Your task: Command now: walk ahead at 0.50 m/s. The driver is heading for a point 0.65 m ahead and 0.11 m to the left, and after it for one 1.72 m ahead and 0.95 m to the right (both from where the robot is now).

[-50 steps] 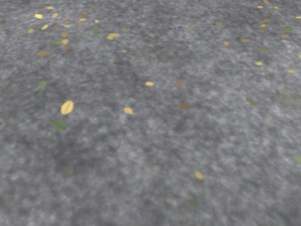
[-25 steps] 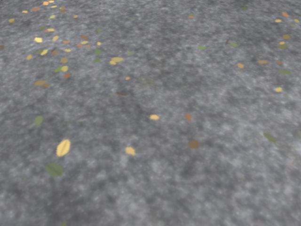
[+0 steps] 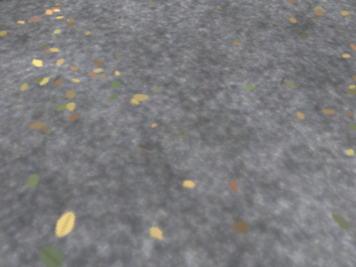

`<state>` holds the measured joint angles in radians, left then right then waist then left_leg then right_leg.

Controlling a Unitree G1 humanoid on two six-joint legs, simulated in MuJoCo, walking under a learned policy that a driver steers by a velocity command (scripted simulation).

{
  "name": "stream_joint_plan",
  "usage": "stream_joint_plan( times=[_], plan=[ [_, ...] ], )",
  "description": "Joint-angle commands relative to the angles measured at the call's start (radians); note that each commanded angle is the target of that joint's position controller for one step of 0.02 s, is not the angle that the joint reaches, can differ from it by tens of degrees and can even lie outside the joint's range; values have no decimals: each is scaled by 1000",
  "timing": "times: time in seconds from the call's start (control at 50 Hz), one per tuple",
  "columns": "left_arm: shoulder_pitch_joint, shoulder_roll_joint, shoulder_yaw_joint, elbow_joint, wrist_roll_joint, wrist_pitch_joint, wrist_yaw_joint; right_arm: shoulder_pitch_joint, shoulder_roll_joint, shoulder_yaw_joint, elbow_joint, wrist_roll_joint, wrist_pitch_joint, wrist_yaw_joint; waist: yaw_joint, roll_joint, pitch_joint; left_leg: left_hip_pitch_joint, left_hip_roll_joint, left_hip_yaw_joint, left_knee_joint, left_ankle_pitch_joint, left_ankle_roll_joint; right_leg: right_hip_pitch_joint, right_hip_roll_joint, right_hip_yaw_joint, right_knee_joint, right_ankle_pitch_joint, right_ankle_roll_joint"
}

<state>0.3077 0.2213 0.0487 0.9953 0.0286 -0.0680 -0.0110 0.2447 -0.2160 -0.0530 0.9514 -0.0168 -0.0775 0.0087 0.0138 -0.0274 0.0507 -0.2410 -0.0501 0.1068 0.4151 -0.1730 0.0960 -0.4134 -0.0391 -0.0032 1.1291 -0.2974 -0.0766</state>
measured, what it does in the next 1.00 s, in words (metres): walks ahead, turning left: right foot, then left foot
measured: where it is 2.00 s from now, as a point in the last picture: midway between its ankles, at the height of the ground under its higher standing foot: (171, 230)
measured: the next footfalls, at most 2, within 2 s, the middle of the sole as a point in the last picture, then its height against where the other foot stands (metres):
right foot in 0.40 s outside the picture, level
left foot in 0.94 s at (153, 231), level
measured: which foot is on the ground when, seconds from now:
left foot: down 0.00-0.40, up 0.42-0.92, down 0.94-1.00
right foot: up 0.00-0.38, down 0.40-0.94, up 0.96-1.00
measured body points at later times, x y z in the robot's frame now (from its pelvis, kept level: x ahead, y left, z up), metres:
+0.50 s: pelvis +0.27 -0.04 -0.01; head +0.30 -0.05 +0.44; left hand +0.39 +0.21 -0.13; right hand +0.23 -0.28 -0.16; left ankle +0.12 +0.07 -0.65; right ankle +0.34 -0.11 -0.74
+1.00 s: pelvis +0.51 +0.02 -0.02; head +0.55 +0.04 +0.43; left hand +0.40 +0.23 -0.17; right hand +0.74 -0.16 -0.14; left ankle +0.58 +0.10 -0.74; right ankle +0.37 -0.12 -0.66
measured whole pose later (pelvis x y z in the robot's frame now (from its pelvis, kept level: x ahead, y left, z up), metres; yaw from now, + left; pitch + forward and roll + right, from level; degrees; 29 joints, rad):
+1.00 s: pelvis +0.51 +0.02 -0.02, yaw +16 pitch +0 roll -1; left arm 0.40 0.18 0.04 1.04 -0.01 -0.06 0.03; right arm 0.06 -0.20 -0.05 0.88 -0.04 -0.06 0.02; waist 0.04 0.00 0.09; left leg -0.42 -0.03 0.14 0.61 -0.18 0.14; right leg -0.15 -0.06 -0.15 1.02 -0.50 -0.02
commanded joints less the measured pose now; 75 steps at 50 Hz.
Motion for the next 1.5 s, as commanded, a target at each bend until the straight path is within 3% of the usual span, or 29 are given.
stream_joint_plan(
  times=[0.02,0.16,0.28,0.34,0.38,0.4,0.42,0.44,0.46,0.48,0.52,0.62,0.72,0.82,0.88,0.92,0.94,0.96,0.98,1.0,1.02,1.06,1.08,1.12,1.22,1.4,1.46,1.48,1.5],
  plan=[
    [75,23,8,-22,12,19,-14,92,-70,-8,5,8,-30,-4,22,85,-22,82,262,-258,-261,184,110,-112,-52,15,-18,59,16],
    [-223,22,-3,-117,-2,26,-21,216,-78,0,53,8,-29,-7,-32,82,51,148,224,-170,-306,269,97,-243,-63,-41,-330,273,56],
    [-370,29,-10,-169,-6,17,-18,307,-88,1,97,-5,-23,-22,-71,93,72,310,265,-155,-255,400,105,-232,-22,-69,-510,262,23],
    [-335,45,-1,-171,-7,3,-12,285,-100,-3,106,-11,-18,-30,-36,94,56,350,282,-148,-149,618,89,-121,18,-81,-575,155,-20],
    [-87,77,21,-92,-2,-15,4,243,-113,-5,102,-6,-13,-27,73,72,-65,287,235,-122,122,770,59,196,74,-99,-671,163,-57],
    [98,144,43,-48,22,-27,17,228,-92,4,77,5,-16,-22,137,18,-186,96,189,-101,373,532,41,478,-67,49,-684,121,-101],
    [202,255,73,-39,39,-25,20,345,20,28,53,53,-14,-13,111,-204,-355,-272,21,-17,776,-106,-13,801,-392,510,-753,11,-232],
    [133,202,64,-53,9,-10,13,299,-85,-3,71,24,-6,-21,97,-65,-326,-351,19,-143,880,-319,5,701,-399,621,-850,-38,-216],
    [13,149,46,-69,-5,-8,10,213,-89,-12,44,15,-4,-19,48,-28,-163,-376,74,-165,873,-226,12,539,-355,453,-881,-67,-175],
    [-58,91,32,-80,-6,-15,6,174,-66,-9,36,13,-4,-14,22,-5,-80,-351,111,-162,824,-154,11,406,-315,336,-929,-8,-141],
    [-78,38,16,-63,-12,-28,14,179,-33,-12,40,-10,21,-3,-26,-42,-12,-285,146,-153,761,-107,-2,266,-241,159,-971,99,-74],
    [16,60,19,-28,-14,-57,23,75,-9,-17,-9,-14,63,20,-45,-35,17,-379,165,-125,712,23,-25,263,-213,-22,-1004,272,-63],
    [75,59,12,-11,-11,-58,29,-113,-3,-6,-83,-10,61,34,-17,-31,57,-424,153,-71,450,175,-36,309,-188,-143,-1001,381,-56],
    [159,92,19,17,-7,-45,44,-247,-12,2,-146,-17,58,45,18,-32,72,-399,120,14,265,134,7,462,-234,-213,-950,538,-56],
    [162,110,24,26,-3,-27,51,-203,-27,-7,-140,-26,55,40,-14,-56,44,-281,44,57,217,-2,59,516,-243,-255,-793,935,-48],
    [168,117,22,38,-3,-12,49,5,-47,-22,-64,-39,33,26,-89,-61,-54,-46,-26,44,117,12,98,483,-223,-250,-512,1044,-39],
    [155,101,14,31,-16,-10,44,139,-83,-36,-16,-54,16,14,-154,-24,-131,189,33,-28,32,185,126,339,-189,-257,-302,822,-13],
    [237,-22,-17,-7,-57,-7,30,216,-204,-59,-4,-71,5,1,-125,210,-306,588,416,-415,102,657,262,-25,-47,-255,98,-33,37],
    [234,62,8,1,-69,2,38,255,-232,-68,-4,-12,18,-10,-134,140,-432,593,534,-598,36,936,348,-88,69,-63,300,-314,57],
    [118,72,15,-26,-62,3,41,155,-212,-57,-18,5,19,-17,-110,66,-310,460,475,-405,6,967,296,-118,27,50,270,-227,48],
    [81,44,7,-30,-49,-1,40,67,-140,-36,-23,6,14,-19,-78,78,-178,328,432,-305,-38,870,234,-138,-8,43,183,-178,43],
    [110,35,16,1,-9,25,38,-22,-51,-7,-25,11,9,-28,-6,58,-61,130,346,-167,-117,723,126,-51,-39,30,55,-105,47],
    [142,17,18,15,2,43,34,-24,-44,-2,-26,7,6,-32,10,62,-65,74,330,-122,-128,735,105,13,-28,20,40,-77,50],
    [162,-2,22,14,-4,64,27,-13,-83,-6,-25,4,-7,-35,38,65,-86,54,319,-67,-130,807,107,32,-3,2,27,-38,60],
    [38,8,27,-49,2,91,20,-16,-84,-2,-37,3,5,-49,28,144,-64,67,292,40,-130,620,95,-52,-23,-31,-160,79,68],
    [-90,28,26,-155,3,108,1,35,-150,-31,-40,-12,62,-55,-28,133,-49,116,412,15,-43,340,118,-4,-11,-94,-390,-87,24],
    [-51,25,27,-170,-4,86,4,41,-174,-45,-40,-14,79,-55,6,67,-64,79,394,52,106,235,33,136,9,-87,-619,39,-5],
    [-5,104,47,-163,5,69,13,73,-146,-42,-46,-15,85,-49,16,-100,-95,6,304,117,317,95,-36,235,-76,77,-757,226,-39],
    [23,252,84,-174,-4,66,23,26,-65,-22,-121,6,89,-45,23,-345,-86,-290,77,145,550,-431,-122,344,-347,478,-808,681,-218]
  ],
)
Over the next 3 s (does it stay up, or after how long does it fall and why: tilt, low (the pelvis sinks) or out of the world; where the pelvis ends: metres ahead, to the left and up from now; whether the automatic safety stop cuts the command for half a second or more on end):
stays up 0.58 0.04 -0.01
